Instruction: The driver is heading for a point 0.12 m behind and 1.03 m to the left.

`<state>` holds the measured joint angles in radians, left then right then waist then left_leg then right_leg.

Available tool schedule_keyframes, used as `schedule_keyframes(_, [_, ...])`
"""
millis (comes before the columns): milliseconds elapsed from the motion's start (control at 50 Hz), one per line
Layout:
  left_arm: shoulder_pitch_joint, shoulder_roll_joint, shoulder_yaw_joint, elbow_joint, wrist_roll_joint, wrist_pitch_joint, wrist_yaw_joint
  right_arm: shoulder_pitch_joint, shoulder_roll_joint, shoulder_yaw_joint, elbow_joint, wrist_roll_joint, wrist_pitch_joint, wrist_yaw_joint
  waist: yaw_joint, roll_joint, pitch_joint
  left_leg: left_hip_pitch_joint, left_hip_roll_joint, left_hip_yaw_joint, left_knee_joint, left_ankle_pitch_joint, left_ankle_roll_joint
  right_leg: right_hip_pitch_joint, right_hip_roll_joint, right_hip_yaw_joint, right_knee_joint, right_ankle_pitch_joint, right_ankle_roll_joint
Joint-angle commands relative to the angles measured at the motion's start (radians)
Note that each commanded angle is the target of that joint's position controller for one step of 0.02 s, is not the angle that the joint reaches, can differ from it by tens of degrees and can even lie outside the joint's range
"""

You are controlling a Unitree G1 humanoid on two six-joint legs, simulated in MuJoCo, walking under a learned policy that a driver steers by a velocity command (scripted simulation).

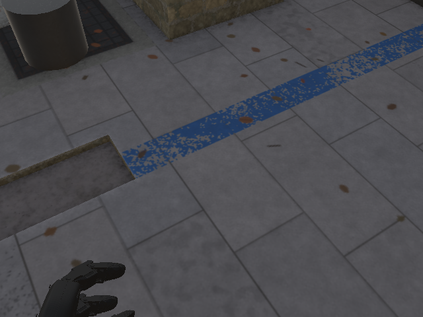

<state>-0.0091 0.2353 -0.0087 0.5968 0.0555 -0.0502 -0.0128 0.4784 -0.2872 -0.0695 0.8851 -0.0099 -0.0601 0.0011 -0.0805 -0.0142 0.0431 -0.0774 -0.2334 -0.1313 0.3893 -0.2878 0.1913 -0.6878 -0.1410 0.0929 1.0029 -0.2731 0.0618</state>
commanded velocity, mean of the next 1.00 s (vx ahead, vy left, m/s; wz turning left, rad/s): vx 1.00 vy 0.00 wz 0.99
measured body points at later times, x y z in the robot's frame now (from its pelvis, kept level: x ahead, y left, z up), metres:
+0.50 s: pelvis +0.47 -0.02 -0.01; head +0.49 +0.01 +0.44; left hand +0.27 +0.20 -0.14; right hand +0.83 -0.08 -0.03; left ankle +0.59 +0.14 -0.66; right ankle +0.38 -0.19 -0.73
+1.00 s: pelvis +0.89 +0.25 -0.02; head +0.91 +0.28 +0.43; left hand +0.86 +0.60 -0.06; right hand +1.12 +0.05 -0.13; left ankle +0.70 +0.14 -0.73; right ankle +1.13 +0.28 -0.73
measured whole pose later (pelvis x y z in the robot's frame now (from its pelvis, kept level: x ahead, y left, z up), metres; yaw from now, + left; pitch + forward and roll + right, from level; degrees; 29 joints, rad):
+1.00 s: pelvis +0.89 +0.25 -0.02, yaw +57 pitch +2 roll +0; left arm 0.00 0.30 0.00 0.55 0.02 -0.05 -0.01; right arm 0.46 -0.35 -0.09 0.83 -0.01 -0.07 0.01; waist -0.13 0.00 0.03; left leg 0.09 -0.18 -0.31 0.43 -0.48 0.16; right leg -0.57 -0.08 0.11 0.55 -0.01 0.04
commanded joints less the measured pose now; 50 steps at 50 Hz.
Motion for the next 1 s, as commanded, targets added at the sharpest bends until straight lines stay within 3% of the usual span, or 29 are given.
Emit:
schedule_keyframes(20, [-0.072, 0.079, 0.016, -0.081, -0.017, 0.002, -0.01, -0.074, -0.162, -0.042, -0.091, 0.008, -0.037, 0.01, 0.034, 0.0, 0.054, -0.243, 0.192, -0.252, -0.213, 0.411, 0.106, 0.178, 0.061, -0.105, -0.247, 0.275, 0.0])
schedule_keyframes(80, [-0.106, 0.099, 0.021, -0.104, -0.032, -0.001, -0.008, -0.041, -0.183, -0.051, -0.08, 0.017, -0.035, 0.013, -0.002, 0.04, 0.021, -0.138, 0.229, -0.28, -0.184, 0.545, 0.063, 0.272, 0.105, -0.105, -0.395, 0.38, -0.031])
schedule_keyframes(120, [-0.023, 0.145, 0.041, -0.087, -0.033, -0.006, 0.006, -0.057, -0.209, -0.057, -0.083, 0.016, -0.031, 0.004, 0.041, 0.049, -0.042, -0.064, 0.227, -0.288, -0.049, 0.769, 0.013, 0.424, 0.154, -0.096, -0.466, 0.316, -0.046])
schedule_keyframes(140, [0.099, 0.194, 0.063, -0.058, -0.038, -0.011, 0.019, -0.075, -0.242, -0.065, -0.088, 0.008, -0.031, 0.005, 0.105, 0.056, -0.124, -0.042, 0.226, -0.288, 0.115, 0.878, -0.013, 0.561, 0.173, -0.084, -0.454, 0.238, -0.054])
schedule_keyframes(160, [0.31, 0.237, 0.088, -0.011, -0.042, -0.014, 0.036, -0.143, -0.274, -0.071, -0.102, 0.001, -0.033, 0.008, 0.242, 0.057, -0.214, -0.116, 0.204, -0.268, 0.354, 0.871, -0.037, 0.776, 0.149, -0.08, -0.445, 0.164, -0.06])
schedule_keyframes(180, [0.538, 0.303, 0.117, 0.038, -0.024, -0.015, 0.058, -0.192, -0.193, -0.051, -0.132, -0.009, -0.044, 0.011, 0.338, 0.005, -0.329, -0.269, 0.153, -0.218, 0.674, 0.633, -0.051, 1.016, 0.016, 0.037, -0.406, -0.079, -0.08])
schedule_keyframes(200, [0.579, 0.358, 0.124, 0.057, 0.022, -0.017, 0.062, -0.157, -0.012, -0.002, -0.183, 0.01, -0.044, 0.006, 0.263, -0.295, -0.386, -0.546, 0.054, -0.115, 0.994, -0.246, -0.061, 1.171, -0.263, 0.444, -0.546, -0.327, -0.114])
schedule_keyframes(220, [0.423, 0.351, 0.134, 0.03, 0.014, -0.016, 0.043, -0.065, -0.069, 0.008, -0.211, 0.029, -0.038, -0.003, 0.148, -0.428, -0.435, -0.663, 0.103, -0.055, 1.088, -0.161, -0.053, 1.109, -0.337, 0.841, -0.729, -0.466, -0.184])
schedule_keyframes(240, [0.295, 0.215, 0.11, 0.004, 0.007, -0.011, 0.037, -0.143, -0.128, 0.001, -0.173, 0.0, -0.018, -0.006, 0.143, -0.231, -0.267, -0.681, 0.189, -0.011, 1.074, -0.038, -0.055, 0.937, -0.274, 0.674, -0.75, -0.564, -0.194])
schedule_keyframes(280, [0.292, 0.136, 0.089, 0.052, 0.006, -0.009, 0.03, -0.244, -0.116, 0.002, -0.183, -0.026, 0.006, 0.026, 0.133, -0.027, -0.106, -0.653, 0.256, 0.03, 1.01, 0.021, -0.069, 0.719, -0.193, 0.363, -0.743, -0.277, -0.177])
schedule_keyframes(340, [0.414, 0.085, 0.072, 0.169, -0.019, -0.039, 0.013, -0.349, -0.02, 0.033, -0.264, -0.031, 0.039, 0.062, 0.109, -0.052, -0.015, -0.717, 0.322, 0.04, 0.983, 0.01, -0.065, 0.636, -0.164, 0.111, -0.772, 0.046, -0.142])
schedule_keyframes(420, [0.37, 0.109, 0.069, 0.194, -0.031, -0.07, 0.004, -0.463, -0.023, 0.051, -0.35, -0.028, 0.05, 0.081, 0.052, -0.061, 0.034, -0.708, 0.328, 0.091, 0.814, 0.19, -0.07, 0.553, -0.116, -0.178, -0.847, 0.363, -0.104])
schedule_keyframes(480, [0.402, 0.153, 0.075, 0.218, -0.028, -0.073, 0.014, -0.577, -0.028, 0.061, -0.381, -0.028, 0.054, 0.102, 0.065, -0.012, 0.104, -0.614, 0.294, 0.215, 0.544, 0.292, -0.044, 0.548, -0.072, -0.329, -0.917, 0.498, -0.085])
schedule_keyframes(520, [0.473, 0.19, 0.079, 0.234, -0.03, -0.067, 0.023, -0.602, -0.028, 0.062, -0.373, -0.026, 0.051, 0.106, 0.076, -0.018, 0.092, -0.515, 0.221, 0.317, 0.442, 0.28, -0.009, 0.634, -0.065, -0.387, -0.851, 0.919, -0.058])
schedule_keyframes(560, [0.496, 0.251, 0.092, 0.228, -0.032, -0.045, 0.042, -0.519, -0.06, 0.05, -0.34, -0.024, 0.05, 0.092, 0.015, -0.084, 0.015, -0.398, 0.152, 0.345, 0.406, 0.202, 0.019, 0.732, -0.097, -0.393, -0.675, 1.302, -0.045])
schedule_keyframes(580, [0.473, 0.282, 0.1, 0.219, -0.03, -0.028, 0.05, -0.394, -0.094, 0.034, -0.303, -0.023, 0.048, 0.08, -0.055, -0.098, -0.051, -0.263, 0.122, 0.334, 0.398, 0.151, 0.035, 0.732, -0.12, -0.384, -0.498, 1.403, -0.05])
schedule_keyframes(600, [0.423, 0.305, 0.106, 0.195, -0.027, -0.014, 0.051, -0.197, -0.138, 0.009, -0.245, -0.021, 0.046, 0.066, -0.143, -0.112, -0.135, -0.048, 0.103, 0.297, 0.374, 0.109, 0.061, 0.661, -0.14, -0.357, -0.26, 1.425, -0.065])
schedule_keyframes(620, [0.371, 0.299, 0.108, 0.168, -0.024, -0.002, 0.042, -0.003, -0.183, -0.026, -0.174, -0.015, 0.041, 0.043, -0.214, -0.063, -0.206, 0.237, 0.117, 0.203, 0.259, 0.103, 0.098, 0.476, -0.11, -0.348, 0.073, 1.121, -0.072])
schedule_keyframes(640, [0.346, 0.211, 0.096, 0.133, -0.014, 0.0, 0.02, -0.073, -0.245, -0.062, -0.165, 0.019, 0.054, 0.014, -0.119, 0.166, -0.153, 0.364, 0.238, -0.018, 0.22, 0.07, 0.13, 0.174, 0.094, -0.341, 0.45, -0.009, -0.05])
schedule_keyframes(660, [0.396, 0.173, 0.079, 0.003, -0.032, -0.017, 0.022, -0.139, -0.352, -0.071, -0.23, -0.023, 0.07, 0.015, -0.01, 0.223, -0.303, 0.592, 0.458, -0.549, 0.105, 0.127, 0.326, -0.155, 0.161, -0.17, 0.715, -0.25, -0.012])
schedule_keyframes(680, [0.302, 0.201, 0.071, -0.028, -0.036, -0.045, 0.02, -0.056, -0.314, -0.074, -0.235, -0.027, 0.073, -0.002, -0.068, 0.059, -0.334, 0.561, 0.496, -0.696, -0.059, -0.008, 0.338, -0.228, 0.128, -0.027, 0.673, -0.176, -0.014])
schedule_keyframes(700, [0.273, 0.196, 0.063, -0.024, -0.036, -0.059, 0.018, -0.079, -0.26, -0.066, -0.196, -0.017, 0.061, -0.011, -0.021, -0.024, -0.155, 0.386, 0.477, -0.644, -0.127, -0.014, 0.295, -0.233, 0.075, -0.011, 0.537, -0.131, -0.024])
schedule_keyframes(720, [0.249, 0.189, 0.059, -0.019, -0.024, -0.056, 0.02, -0.107, -0.222, -0.055, -0.175, -0.011, 0.042, -0.017, 0.037, -0.07, -0.05, 0.208, 0.424, -0.552, -0.14, 0.062, 0.254, -0.169, 0.044, -0.014, 0.423, -0.134, -0.019])
schedule_keyframes(760, [0.298, 0.185, 0.056, 0.006, 0.014, -0.013, 0.019, -0.178, -0.178, -0.031, -0.182, -0.007, 0.008, -0.026, 0.13, -0.083, 0.002, -0.033, 0.338, -0.395, -0.143, 0.181, 0.214, -0.023, 0.011, -0.013, 0.293, -0.179, 0.008])
schedule_keyframes(820, [0.152, 0.147, 0.042, -0.058, 0.007, 0.015, 0.006, -0.2, -0.175, -0.024, -0.18, -0.002, -0.025, -0.008, 0.133, -0.05, 0.068, -0.313, 0.242, -0.3, -0.211, 0.163, 0.184, 0.116, -0.001, -0.058, -0.007, -0.095, 0.034])
schedule_keyframes(880, [0.056, 0.1, 0.022, -0.086, -0.026, 0.007, -0.009, -0.181, -0.196, -0.038, -0.161, 0.004, -0.036, 0.012, 0.088, -0.001, 0.044, -0.414, 0.182, -0.244, -0.223, 0.271, 0.106, 0.361, 0.057, -0.089, -0.277, 0.298, 0.016])
schedule_keyframes(940, [0.061, 0.154, 0.04, -0.076, -0.038, 0.001, -0.002, -0.129, -0.207, -0.049, -0.136, 0.011, -0.033, 0.014, 0.056, 0.049, -0.005, -0.207, 0.215, -0.279, -0.114, 0.409, 0.049, 0.409, 0.072, -0.029, -0.402, 0.388, -0.021])
schedule_keyframes(980, [0.167, 0.214, 0.066, -0.042, -0.036, -0.007, 0.014, -0.135, -0.238, -0.058, -0.135, 0.001, -0.023, 0.004, 0.104, 0.039, -0.091, -0.067, 0.208, -0.294, 0.103, 0.68, 0.005, 0.506, 0.135, -0.045, -0.434, 0.252, -0.038])
schedule_keyframes(1000, [0.295, 0.243, 0.08, -0.015, -0.04, -0.016, 0.025, -0.172, -0.258, -0.063, -0.138, -0.01, -0.022, 0.004, 0.188, 0.043, -0.153, -0.06, 0.19, -0.287, 0.319, 0.709, -0.026, 0.626, 0.116, -0.014, -0.467, 0.23, -0.043])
